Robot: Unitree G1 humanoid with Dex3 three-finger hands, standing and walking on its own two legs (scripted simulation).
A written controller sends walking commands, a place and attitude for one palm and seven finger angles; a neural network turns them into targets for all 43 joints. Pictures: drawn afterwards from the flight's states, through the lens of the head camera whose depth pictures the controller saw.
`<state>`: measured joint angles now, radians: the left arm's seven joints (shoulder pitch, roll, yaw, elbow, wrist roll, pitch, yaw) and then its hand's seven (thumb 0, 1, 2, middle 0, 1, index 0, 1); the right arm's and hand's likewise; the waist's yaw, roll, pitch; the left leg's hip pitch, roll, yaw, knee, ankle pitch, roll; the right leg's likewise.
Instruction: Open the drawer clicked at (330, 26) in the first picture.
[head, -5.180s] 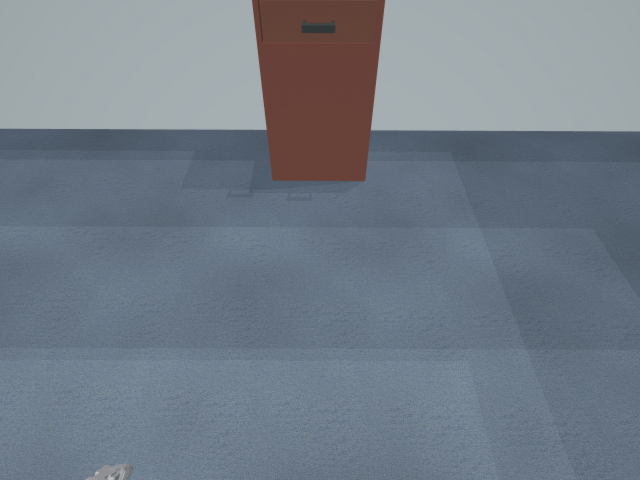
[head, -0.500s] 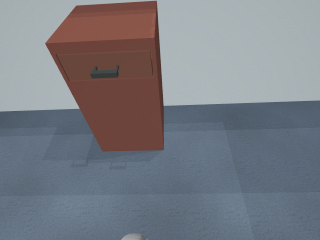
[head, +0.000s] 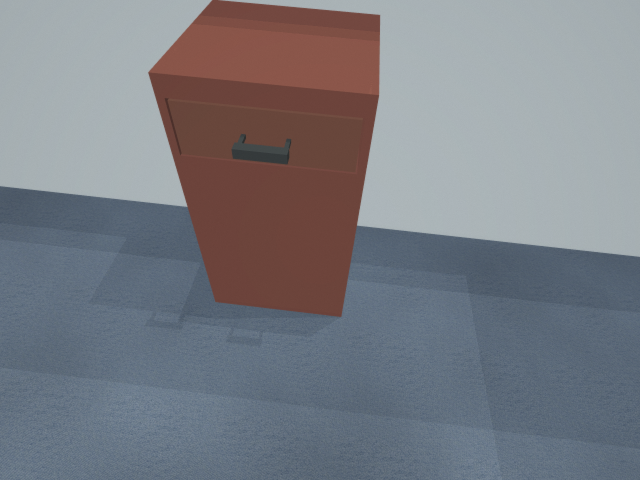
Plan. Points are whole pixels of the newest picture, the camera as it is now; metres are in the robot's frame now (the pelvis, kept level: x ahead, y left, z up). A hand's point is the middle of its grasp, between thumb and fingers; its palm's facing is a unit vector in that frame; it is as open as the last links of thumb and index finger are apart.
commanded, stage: take the last steps up to it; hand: left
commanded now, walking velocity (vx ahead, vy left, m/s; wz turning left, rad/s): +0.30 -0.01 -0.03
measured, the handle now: (263, 147) +0.76 +0.19 -0.03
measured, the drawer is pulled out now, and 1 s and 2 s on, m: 0.00 0.00 0.00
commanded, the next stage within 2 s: come to a stop and stand still in 0.54 s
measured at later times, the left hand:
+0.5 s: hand (236, 429) +0.22 +0.14 -0.16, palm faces +0.04 -0.97 -0.23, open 7.2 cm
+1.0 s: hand (230, 408) +0.25 +0.16 -0.18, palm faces +0.04 -0.97 -0.22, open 7.4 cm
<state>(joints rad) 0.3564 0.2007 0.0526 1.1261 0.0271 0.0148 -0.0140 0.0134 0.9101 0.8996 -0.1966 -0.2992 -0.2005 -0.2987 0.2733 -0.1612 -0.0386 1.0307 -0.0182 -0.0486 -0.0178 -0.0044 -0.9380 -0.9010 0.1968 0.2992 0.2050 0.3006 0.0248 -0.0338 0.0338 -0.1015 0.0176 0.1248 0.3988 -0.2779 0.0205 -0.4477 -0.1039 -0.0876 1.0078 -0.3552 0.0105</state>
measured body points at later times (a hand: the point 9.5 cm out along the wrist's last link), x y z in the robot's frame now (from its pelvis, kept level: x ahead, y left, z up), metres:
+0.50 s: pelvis +0.16 -0.05 +0.00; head +0.17 -0.06 +0.45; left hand +0.22 +0.19 -0.14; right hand +0.16 -0.27 -0.16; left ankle +0.17 +0.10 -0.68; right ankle +0.18 -0.12 -0.74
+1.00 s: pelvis +0.23 -0.03 +0.00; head +0.27 -0.03 +0.44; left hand +0.25 +0.21 -0.16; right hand +0.31 -0.26 -0.16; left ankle +0.27 +0.10 -0.74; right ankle +0.22 -0.15 -0.70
